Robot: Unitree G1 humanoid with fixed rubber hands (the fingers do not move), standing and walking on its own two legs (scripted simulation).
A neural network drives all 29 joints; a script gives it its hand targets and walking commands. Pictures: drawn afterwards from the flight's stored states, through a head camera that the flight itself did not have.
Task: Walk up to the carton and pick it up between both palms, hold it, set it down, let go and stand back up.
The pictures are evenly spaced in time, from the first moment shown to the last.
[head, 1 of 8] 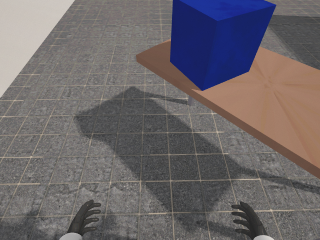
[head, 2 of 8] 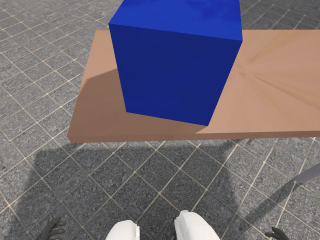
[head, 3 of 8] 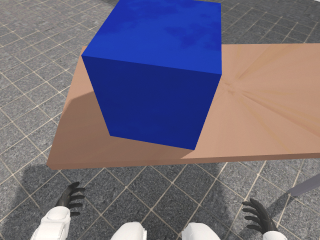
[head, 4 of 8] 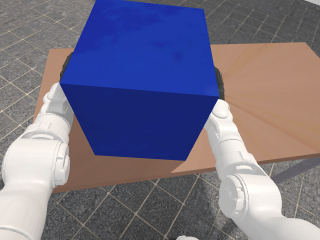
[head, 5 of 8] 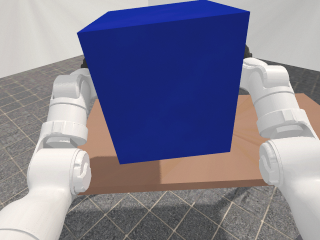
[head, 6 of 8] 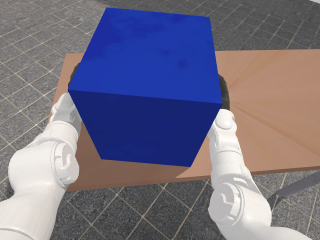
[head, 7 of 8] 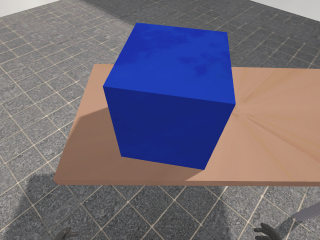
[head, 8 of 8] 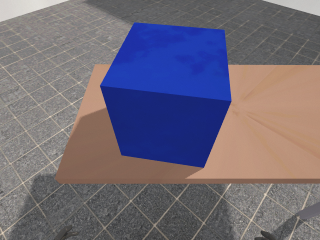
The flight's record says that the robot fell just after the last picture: no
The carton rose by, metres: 0.21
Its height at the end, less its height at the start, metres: +0.00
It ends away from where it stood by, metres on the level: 0.01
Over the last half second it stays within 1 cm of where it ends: yes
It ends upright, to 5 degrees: yes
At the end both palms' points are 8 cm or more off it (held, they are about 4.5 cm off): yes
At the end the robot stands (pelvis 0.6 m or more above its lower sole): yes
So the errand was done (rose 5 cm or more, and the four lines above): yes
